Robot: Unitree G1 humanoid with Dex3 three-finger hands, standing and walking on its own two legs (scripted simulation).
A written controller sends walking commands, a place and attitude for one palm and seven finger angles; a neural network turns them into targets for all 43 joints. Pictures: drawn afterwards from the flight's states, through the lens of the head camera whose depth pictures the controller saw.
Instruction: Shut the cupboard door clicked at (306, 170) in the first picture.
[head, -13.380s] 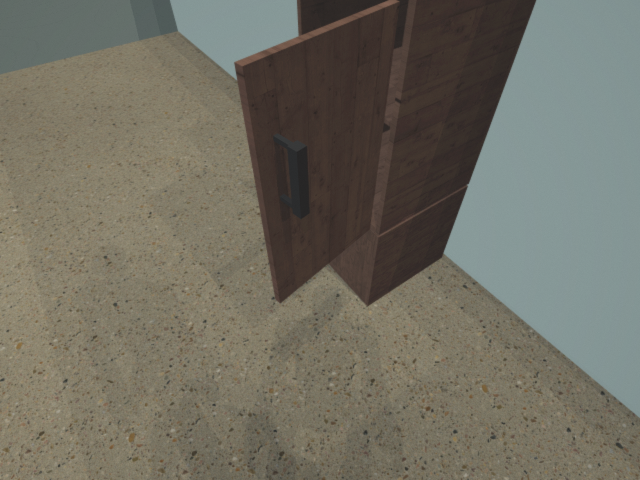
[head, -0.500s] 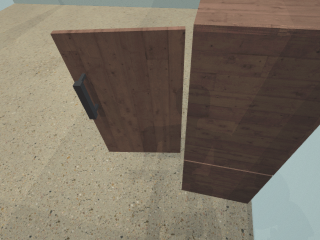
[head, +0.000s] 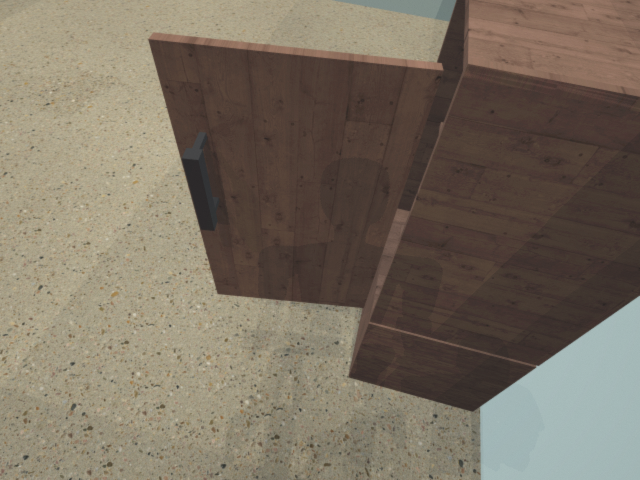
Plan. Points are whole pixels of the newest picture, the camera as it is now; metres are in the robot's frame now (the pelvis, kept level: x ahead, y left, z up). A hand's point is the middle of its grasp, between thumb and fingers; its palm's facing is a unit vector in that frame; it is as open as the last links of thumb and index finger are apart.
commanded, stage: come to a stop and stand still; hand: left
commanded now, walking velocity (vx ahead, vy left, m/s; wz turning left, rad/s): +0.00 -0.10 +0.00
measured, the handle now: (205, 183) +0.50 +0.22 +0.05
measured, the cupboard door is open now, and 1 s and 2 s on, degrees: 100 100 100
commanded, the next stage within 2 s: look again from close up in 1.56 s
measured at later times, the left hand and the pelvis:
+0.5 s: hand out of the picture +0.01 +0.12 -0.17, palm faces +0.02 -0.98 -0.22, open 7.2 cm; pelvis -0.02 -0.07 +0.00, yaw +0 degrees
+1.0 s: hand out of the picture -0.02 +0.08 -0.18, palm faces +0.06 -0.99 -0.14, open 7.4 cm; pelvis +0.01 -0.07 +0.00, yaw +0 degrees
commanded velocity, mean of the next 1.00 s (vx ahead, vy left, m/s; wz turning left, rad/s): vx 0.00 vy -0.01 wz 0.00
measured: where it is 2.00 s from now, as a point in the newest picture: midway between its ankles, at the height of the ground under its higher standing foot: outside the picture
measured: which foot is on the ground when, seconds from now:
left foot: down 0.00-1.00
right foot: up 0.00-0.22, down 0.24-1.00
